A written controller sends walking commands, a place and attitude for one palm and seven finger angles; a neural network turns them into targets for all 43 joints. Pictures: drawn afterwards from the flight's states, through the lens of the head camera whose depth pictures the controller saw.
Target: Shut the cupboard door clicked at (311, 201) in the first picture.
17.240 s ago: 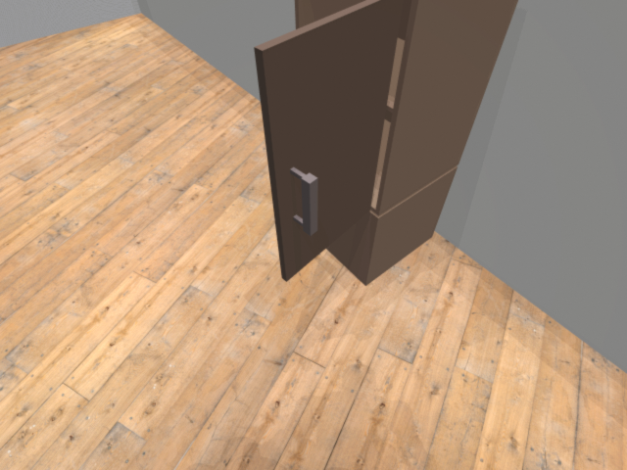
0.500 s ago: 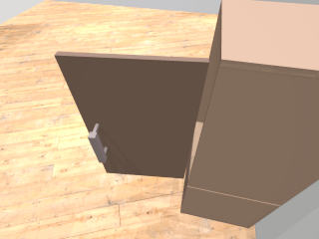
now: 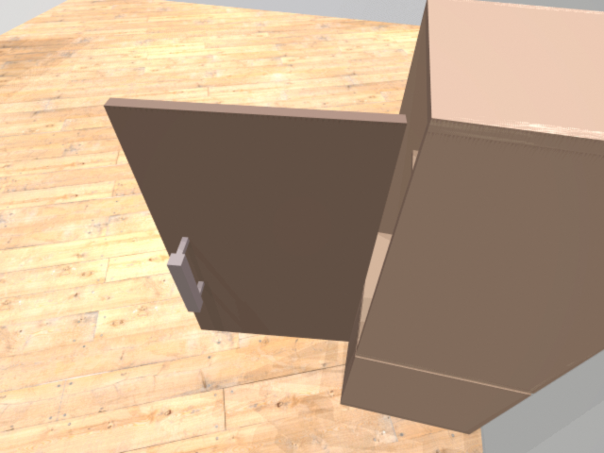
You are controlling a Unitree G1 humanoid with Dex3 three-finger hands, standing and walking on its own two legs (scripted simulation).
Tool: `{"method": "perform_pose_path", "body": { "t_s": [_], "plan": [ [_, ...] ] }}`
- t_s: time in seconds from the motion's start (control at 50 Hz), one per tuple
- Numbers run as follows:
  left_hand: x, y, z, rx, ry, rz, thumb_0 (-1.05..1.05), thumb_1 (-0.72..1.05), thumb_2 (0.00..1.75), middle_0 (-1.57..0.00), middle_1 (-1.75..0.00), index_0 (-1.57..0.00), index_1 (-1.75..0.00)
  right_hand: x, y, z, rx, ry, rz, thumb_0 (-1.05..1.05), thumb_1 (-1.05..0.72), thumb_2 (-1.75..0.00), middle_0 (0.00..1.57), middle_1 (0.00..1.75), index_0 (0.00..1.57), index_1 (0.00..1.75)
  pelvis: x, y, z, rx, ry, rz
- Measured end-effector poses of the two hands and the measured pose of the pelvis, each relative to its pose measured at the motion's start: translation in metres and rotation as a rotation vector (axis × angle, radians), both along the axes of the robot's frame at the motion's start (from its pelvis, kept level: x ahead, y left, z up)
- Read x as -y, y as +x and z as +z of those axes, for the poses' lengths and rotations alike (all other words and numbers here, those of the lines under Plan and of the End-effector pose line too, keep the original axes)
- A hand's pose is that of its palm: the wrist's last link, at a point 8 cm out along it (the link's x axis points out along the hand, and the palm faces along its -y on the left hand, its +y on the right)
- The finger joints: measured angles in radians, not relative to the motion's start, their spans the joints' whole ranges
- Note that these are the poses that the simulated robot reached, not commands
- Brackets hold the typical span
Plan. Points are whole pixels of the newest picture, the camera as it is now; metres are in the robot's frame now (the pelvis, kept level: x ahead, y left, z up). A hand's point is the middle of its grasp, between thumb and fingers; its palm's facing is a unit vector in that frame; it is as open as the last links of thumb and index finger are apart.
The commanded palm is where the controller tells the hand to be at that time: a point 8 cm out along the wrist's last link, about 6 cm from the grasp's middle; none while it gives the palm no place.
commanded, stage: look again from close up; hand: left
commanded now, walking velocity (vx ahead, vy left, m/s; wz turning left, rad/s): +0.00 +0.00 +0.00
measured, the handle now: (189, 275) +0.41 +0.23 -0.07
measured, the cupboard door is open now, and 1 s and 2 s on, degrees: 98 98 98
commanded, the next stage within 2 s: shuffle to correct the standing spot in 0.10 s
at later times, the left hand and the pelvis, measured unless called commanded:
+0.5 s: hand out of the picture -0.01 +0.20 -0.18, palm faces +0.03 -0.97 -0.23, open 7.4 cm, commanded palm none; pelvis -0.02 +0.02 -0.01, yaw +0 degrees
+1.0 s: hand out of the picture -0.04 +0.18 -0.18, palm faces +0.01 -0.99 -0.17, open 7.4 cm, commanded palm none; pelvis -0.01 +0.03 -0.01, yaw +1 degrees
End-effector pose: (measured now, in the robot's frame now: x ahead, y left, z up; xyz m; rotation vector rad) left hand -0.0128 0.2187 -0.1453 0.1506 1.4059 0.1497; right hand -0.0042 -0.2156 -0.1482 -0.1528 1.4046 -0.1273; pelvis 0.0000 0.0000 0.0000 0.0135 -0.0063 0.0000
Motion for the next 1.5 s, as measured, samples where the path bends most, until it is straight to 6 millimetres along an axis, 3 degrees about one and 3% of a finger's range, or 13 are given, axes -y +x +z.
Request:
{"method": "perform_pose_path", "body": {
  "t_s": [0.3, 0.54, 0.68, 0.88, 0.98, 1.12, 1.3, 1.5],
  "plan": [
    [-0.009, 0.005, 0.000, 0.005, 0.001, 0.001, 0.01, 0.91, 0.90, -0.20, -0.30, -0.20, -0.30, -0.010, -0.004, 0.001, -0.017, 0.002, -0.010, 0.01, -0.92, -0.90, 0.20, 0.30, 0.20, 0.30, -0.008, 0.000, 0.000, -0.003, 0.001, -0.003],
    [-0.040, -0.003, -0.004, 0.045, 0.044, -0.002, 0.01, 0.91, 0.90, -0.20, -0.30, -0.20, -0.30, -0.009, 0.009, -0.002, 0.080, -0.032, -0.011, 0.01, -0.91, -0.90, 0.20, 0.30, 0.20, 0.30, -0.025, -0.030, -0.008, 0.006, -0.002, -0.004],
    [-0.051, -0.006, -0.002, 0.063, 0.024, -0.017, 0.01, 0.91, 0.90, -0.20, -0.30, -0.20, -0.30, -0.024, 0.000, 0.007, 0.098, -0.024, 0.019, 0.00, -0.92, -0.90, 0.20, 0.30, 0.20, 0.30, -0.034, -0.036, -0.003, 0.002, 0.001, 0.002],
    [-0.028, -0.027, -0.004, -0.025, -0.024, 0.006, 0.01, 0.91, 0.90, -0.20, -0.30, -0.19, -0.30, -0.029, -0.022, 0.002, -0.004, 0.001, -0.006, 0.00, -0.91, -0.90, 0.20, 0.30, 0.20, 0.30, -0.031, -0.019, -0.002, -0.005, 0.000, 0.004],
    [-0.015, -0.033, -0.005, -0.075, -0.025, 0.004, 0.01, 0.91, 0.90, -0.20, -0.30, -0.20, -0.30, -0.031, -0.017, -0.006, -0.015, 0.025, -0.003, 0.01, -0.91, -0.90, 0.20, 0.30, 0.20, 0.30, -0.029, -0.010, -0.007, -0.027, -0.021, 0.013],
    [-0.011, -0.013, -0.002, -0.033, -0.004, 0.012, 0.01, 0.91, 0.90, -0.20, -0.30, -0.20, -0.30, -0.032, -0.003, -0.016, 0.010, 0.038, -0.005, 0.02, -0.93, -0.90, 0.20, 0.30, 0.20, 0.30, -0.027, 0.003, -0.009, -0.007, -0.011, 0.011],
    [-0.018, 0.013, 0.003, 0.022, 0.034, -0.012, 0.02, 0.93, 0.90, -0.20, -0.30, -0.20, -0.30, -0.021, 0.003, -0.013, 0.025, 0.033, -0.009, 0.02, -0.94, -0.90, 0.20, 0.30, 0.20, 0.30, -0.018, 0.006, -0.006, 0.007, 0.003, -0.001],
    [-0.011, 0.014, 0.005, 0.031, 0.033, -0.016, 0.01, 0.92, 0.90, -0.20, -0.30, -0.20, -0.30, -0.009, 0.000, -0.008, 0.010, 0.028, -0.003, 0.01, -0.92, -0.90, 0.20, 0.30, 0.20, 0.30, -0.007, 0.002, -0.002, 0.009, 0.006, -0.003]
  ]
}}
